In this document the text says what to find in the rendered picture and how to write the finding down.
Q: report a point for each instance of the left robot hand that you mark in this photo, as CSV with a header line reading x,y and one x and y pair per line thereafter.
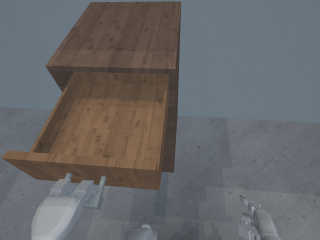
x,y
57,215

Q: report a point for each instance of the cabinet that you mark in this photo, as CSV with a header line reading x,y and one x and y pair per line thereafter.
x,y
126,37

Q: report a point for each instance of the robot left shin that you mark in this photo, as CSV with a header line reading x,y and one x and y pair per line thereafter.
x,y
146,226

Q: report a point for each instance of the handle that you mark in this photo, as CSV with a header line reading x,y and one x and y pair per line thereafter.
x,y
95,201

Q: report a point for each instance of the right robot hand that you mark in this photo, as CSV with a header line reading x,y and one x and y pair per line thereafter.
x,y
257,226

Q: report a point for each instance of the drawer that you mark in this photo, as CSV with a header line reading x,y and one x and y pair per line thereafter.
x,y
104,124

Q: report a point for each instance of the left robot thigh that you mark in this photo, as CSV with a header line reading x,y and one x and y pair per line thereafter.
x,y
142,234

